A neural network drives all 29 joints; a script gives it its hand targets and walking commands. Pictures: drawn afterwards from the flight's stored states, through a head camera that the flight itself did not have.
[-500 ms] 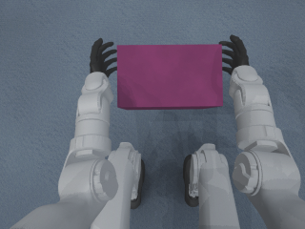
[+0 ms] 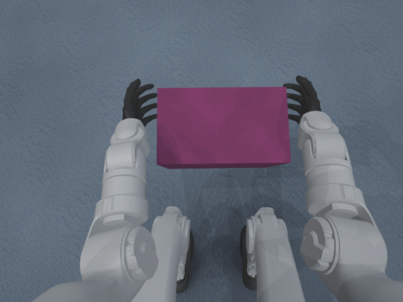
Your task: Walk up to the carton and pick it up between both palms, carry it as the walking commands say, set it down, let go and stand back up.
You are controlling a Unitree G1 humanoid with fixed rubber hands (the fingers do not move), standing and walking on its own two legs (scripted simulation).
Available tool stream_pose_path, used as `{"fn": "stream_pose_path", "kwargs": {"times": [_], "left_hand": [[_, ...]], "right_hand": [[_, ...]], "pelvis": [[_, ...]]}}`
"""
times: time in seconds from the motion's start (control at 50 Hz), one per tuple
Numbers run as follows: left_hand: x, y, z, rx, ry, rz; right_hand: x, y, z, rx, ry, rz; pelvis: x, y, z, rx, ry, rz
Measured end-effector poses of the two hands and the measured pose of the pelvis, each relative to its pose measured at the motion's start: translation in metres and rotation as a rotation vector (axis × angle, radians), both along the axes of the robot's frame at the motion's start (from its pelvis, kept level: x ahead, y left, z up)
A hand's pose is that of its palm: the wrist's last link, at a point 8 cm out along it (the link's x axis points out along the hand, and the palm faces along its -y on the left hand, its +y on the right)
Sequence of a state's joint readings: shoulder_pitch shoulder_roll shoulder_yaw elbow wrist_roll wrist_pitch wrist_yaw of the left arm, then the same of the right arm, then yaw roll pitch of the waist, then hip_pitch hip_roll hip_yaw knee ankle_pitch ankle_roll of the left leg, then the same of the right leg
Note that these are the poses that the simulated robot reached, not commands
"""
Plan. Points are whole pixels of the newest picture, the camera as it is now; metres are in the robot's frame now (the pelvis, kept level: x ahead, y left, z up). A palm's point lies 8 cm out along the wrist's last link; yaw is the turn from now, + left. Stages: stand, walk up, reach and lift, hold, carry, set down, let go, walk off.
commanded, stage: reach and lift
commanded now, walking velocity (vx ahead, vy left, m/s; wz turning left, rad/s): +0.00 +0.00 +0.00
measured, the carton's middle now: (219, 133) +0.46 -0.01 -0.14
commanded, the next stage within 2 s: none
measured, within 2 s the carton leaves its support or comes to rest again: neither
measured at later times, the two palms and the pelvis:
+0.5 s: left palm (115, 111) +0.44 +0.16 +0.04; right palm (323, 104) +0.46 -0.18 +0.02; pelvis +0.02 +0.00 +0.07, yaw -1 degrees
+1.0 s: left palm (88, 97) +0.43 +0.16 +0.11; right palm (348, 88) +0.44 -0.17 +0.10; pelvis +0.05 +0.00 +0.15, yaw -1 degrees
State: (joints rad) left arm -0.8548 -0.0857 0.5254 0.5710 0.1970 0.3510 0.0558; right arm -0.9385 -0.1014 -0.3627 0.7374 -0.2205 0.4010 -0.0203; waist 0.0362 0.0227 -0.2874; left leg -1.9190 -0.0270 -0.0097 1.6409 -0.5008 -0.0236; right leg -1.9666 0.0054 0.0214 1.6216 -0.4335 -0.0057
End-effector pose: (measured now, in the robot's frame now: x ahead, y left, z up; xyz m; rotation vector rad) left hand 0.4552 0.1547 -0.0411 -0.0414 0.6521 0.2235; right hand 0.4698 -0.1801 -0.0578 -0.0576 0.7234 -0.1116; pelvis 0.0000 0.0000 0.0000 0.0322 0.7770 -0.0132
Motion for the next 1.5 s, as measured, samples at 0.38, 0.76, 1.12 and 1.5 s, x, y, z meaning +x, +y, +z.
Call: {"fn": "stream_pose_path", "kwargs": {"times": [0.38,0.76,1.12,1.5], "left_hand": [[-0.011,0.003,0.059,-0.001,0.005,0.002],[-0.021,0.006,0.116,-0.008,0.011,-0.002],[-0.032,0.008,0.170,-0.007,0.021,-0.004],[-0.046,0.011,0.227,0.012,0.026,-0.017]], "right_hand": [[-0.010,0.003,0.057,0.014,0.002,-0.005],[-0.021,0.004,0.116,0.023,0.003,-0.009],[-0.033,0.006,0.172,0.029,0.002,-0.011],[-0.049,0.008,0.228,0.046,-0.011,-0.012]], "pelvis": [[0.016,-0.003,0.053,-0.006,-0.045,-0.002],[0.036,-0.003,0.110,-0.012,-0.128,-0.005],[0.054,0.000,0.163,-0.018,-0.232,-0.005],[0.068,0.000,0.207,-0.021,-0.372,-0.011]]}}
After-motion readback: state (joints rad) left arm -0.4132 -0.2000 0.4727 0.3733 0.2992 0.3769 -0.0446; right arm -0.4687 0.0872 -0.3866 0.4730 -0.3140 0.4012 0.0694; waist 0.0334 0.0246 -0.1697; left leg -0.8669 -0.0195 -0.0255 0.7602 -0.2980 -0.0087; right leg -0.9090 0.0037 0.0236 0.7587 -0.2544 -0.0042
